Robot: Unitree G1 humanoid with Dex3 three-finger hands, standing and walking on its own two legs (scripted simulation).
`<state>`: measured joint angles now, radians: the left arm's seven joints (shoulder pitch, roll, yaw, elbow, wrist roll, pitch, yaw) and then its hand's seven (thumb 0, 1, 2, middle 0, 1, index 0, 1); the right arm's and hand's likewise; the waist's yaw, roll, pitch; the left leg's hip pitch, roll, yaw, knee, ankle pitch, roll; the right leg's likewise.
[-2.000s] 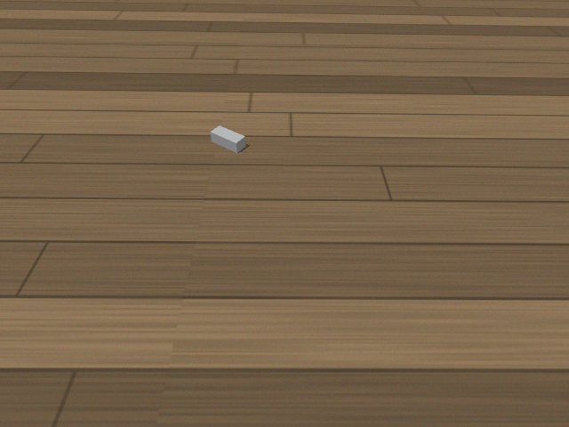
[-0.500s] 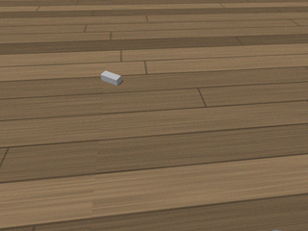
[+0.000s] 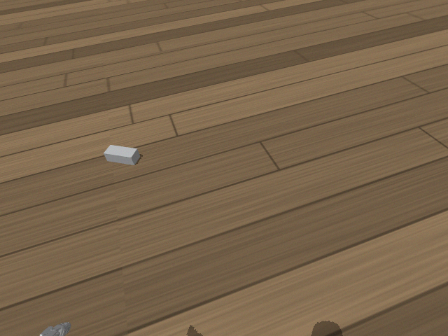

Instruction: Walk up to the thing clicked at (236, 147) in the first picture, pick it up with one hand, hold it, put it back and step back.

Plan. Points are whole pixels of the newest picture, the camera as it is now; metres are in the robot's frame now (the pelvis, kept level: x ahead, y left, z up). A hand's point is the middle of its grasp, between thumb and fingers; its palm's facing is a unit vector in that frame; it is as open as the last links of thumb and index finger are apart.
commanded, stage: walk up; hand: left
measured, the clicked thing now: (122, 154) +1.38 +0.66 -0.72
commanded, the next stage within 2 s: none
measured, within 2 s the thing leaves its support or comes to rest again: neither
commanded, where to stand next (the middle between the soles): +0.96 +0.53 m, yaw -17 degrees
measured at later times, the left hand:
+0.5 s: hand (40, 270) +0.34 +0.44 -0.13, palm faces -0.18 -0.89 -0.43, open 7.4 cm
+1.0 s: hand (44, 194) +0.54 +0.49 -0.09, palm faces -0.13 -0.85 -0.52, open 7.4 cm
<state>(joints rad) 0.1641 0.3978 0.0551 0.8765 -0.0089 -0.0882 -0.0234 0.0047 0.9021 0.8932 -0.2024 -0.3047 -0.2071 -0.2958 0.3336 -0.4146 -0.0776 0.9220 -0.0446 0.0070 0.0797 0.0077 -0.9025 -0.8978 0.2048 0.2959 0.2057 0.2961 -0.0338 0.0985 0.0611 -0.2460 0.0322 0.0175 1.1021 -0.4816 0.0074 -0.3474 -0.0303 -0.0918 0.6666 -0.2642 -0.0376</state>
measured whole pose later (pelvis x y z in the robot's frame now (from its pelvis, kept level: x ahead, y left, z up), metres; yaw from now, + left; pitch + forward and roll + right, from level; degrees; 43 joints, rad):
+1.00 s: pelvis +0.44 +0.21 +0.01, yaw -10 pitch -4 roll -1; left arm 0.32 0.39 0.04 0.88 0.00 -0.10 0.03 0.01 0.90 0.89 -0.21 -0.31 -0.21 -0.30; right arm 0.25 -0.46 -0.10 0.80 -0.05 0.04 0.10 0.00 -0.90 -0.90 0.21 0.30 0.21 0.30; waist 0.01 0.14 0.07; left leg -0.54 0.12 -0.09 1.07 -0.29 -0.02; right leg -0.21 -0.04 -0.09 0.56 -0.29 -0.01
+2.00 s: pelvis +0.74 +0.46 -0.02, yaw -13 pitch -2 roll -2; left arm 0.35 0.50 0.08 0.88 0.04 -0.08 0.05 0.01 0.89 0.89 -0.21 -0.31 -0.21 -0.30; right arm 0.28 -0.51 -0.14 0.80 -0.06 0.07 0.10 0.00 -0.90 -0.90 0.20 0.30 0.21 0.30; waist 0.01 0.08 0.07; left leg -0.44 0.14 -0.01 0.83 -0.37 -0.03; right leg -0.37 -0.18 -0.03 0.80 -0.39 -0.01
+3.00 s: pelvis +0.92 +0.59 -0.01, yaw -17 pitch -2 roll -2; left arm 0.18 0.39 0.06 0.98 0.02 0.02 -0.02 0.01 0.90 0.89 -0.20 -0.30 -0.21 -0.30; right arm 0.18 -0.43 -0.04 0.92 -0.02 -0.03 -0.03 0.00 -0.90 -0.90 0.21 0.30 0.21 0.30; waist 0.01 0.01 0.13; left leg -0.44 0.12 0.00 0.80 -0.33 -0.03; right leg -0.31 -0.01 -0.04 0.75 -0.41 0.00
